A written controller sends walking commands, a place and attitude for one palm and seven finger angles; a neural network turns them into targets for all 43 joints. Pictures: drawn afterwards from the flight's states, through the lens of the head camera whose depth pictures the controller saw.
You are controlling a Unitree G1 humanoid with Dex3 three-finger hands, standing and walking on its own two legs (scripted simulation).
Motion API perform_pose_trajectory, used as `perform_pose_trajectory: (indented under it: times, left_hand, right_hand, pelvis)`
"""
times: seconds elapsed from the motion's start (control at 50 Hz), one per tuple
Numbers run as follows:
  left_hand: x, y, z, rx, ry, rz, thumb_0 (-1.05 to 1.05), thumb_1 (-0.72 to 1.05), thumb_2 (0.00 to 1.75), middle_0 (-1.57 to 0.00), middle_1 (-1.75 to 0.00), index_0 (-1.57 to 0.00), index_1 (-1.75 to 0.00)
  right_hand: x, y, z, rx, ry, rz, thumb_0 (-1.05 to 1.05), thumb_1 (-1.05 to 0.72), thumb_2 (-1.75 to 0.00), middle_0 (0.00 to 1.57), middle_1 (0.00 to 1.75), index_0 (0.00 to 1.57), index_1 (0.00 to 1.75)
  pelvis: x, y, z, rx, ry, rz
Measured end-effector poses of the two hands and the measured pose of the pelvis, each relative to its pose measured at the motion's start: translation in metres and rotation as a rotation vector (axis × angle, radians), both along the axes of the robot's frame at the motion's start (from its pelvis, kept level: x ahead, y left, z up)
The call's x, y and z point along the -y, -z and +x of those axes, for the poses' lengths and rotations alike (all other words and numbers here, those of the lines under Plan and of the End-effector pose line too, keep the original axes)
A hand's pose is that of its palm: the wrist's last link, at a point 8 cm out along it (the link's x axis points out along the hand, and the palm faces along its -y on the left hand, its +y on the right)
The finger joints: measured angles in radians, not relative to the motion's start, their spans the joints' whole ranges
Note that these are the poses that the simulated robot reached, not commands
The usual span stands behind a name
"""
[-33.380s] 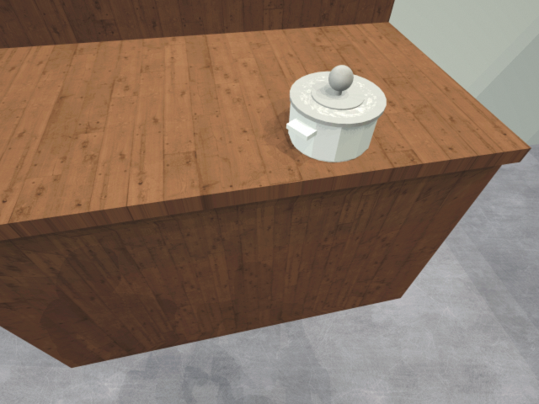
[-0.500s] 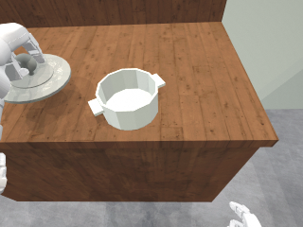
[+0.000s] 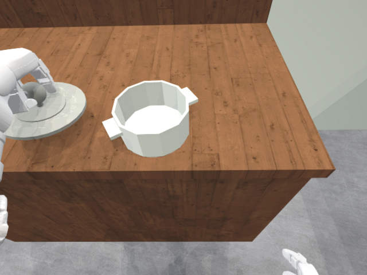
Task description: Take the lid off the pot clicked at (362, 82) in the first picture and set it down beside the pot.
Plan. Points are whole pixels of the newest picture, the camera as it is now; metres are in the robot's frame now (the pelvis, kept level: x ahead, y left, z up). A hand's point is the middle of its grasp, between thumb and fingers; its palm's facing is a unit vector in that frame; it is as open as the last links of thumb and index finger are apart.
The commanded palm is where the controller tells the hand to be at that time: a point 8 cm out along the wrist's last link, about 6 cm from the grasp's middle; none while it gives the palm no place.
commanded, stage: lower the lid onto the table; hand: left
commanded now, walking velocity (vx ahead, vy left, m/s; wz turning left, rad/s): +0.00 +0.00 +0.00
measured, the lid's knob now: (33, 93) +0.43 +0.33 +0.17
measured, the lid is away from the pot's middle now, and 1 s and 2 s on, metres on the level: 0.24 0.24 0.23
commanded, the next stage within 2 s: open the fingers wide in 1.44 s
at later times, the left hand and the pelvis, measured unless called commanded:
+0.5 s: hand (36, 104) +0.41 +0.32 +0.16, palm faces -0.33 -0.09 -0.94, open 7.4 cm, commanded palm +0.40 +0.32 +0.24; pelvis +0.01 +0.00 +0.00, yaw +0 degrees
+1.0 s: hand (42, 116) +0.41 +0.32 +0.13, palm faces -0.40 -0.11 -0.91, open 7.4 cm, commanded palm +0.41 +0.32 +0.20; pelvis +0.01 +0.01 +0.00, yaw +0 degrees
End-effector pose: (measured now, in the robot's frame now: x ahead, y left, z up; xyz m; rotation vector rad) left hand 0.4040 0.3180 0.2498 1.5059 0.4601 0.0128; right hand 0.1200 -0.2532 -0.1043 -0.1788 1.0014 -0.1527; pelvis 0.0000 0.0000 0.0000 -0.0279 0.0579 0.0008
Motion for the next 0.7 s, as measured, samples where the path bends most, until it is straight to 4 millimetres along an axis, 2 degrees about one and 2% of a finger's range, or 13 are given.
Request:
perform_pose_trajectory:
  times: [0.14,0.32,0.48,0.7]
  left_hand:
    - [-0.004,0.005,0.000,-0.013,-0.006,-0.005,-0.02,-0.01,1.29,-1.09,-0.27,-1.01,-0.26]
    - [0.006,0.019,0.003,-0.031,0.051,-0.018,-0.02,-0.01,1.29,-1.09,-0.27,-1.01,-0.26]
    - [0.003,0.030,0.008,-0.056,0.039,-0.023,-0.02,0.00,1.29,-1.09,-0.27,-1.01,-0.26]
    - [-0.006,0.046,0.004,-0.086,0.039,-0.044,-0.02,0.00,1.29,-1.09,-0.27,-1.01,-0.26]
  right_hand:
    - [0.000,0.001,0.000,-0.008,0.004,0.003,0.01,-0.91,-0.90,0.20,0.30,0.20,0.30]
    - [-0.004,0.002,0.003,-0.008,-0.004,0.007,0.01,-0.91,-0.90,0.20,0.30,0.20,0.30]
    - [-0.004,0.000,0.001,-0.009,0.001,0.008,0.01,-0.91,-0.90,0.20,0.30,0.20,0.30]
    - [0.001,0.001,-0.006,-0.033,0.011,-0.010,0.01,-0.91,-0.90,0.20,0.30,0.20,0.30]
  pelvis:
    - [-0.001,0.000,0.002,0.000,-0.006,-0.002]
    - [-0.003,0.000,0.004,-0.001,-0.006,-0.002]
    - [-0.003,0.000,0.005,-0.006,-0.005,-0.003]
    - [-0.004,0.000,0.007,-0.007,-0.005,-0.005]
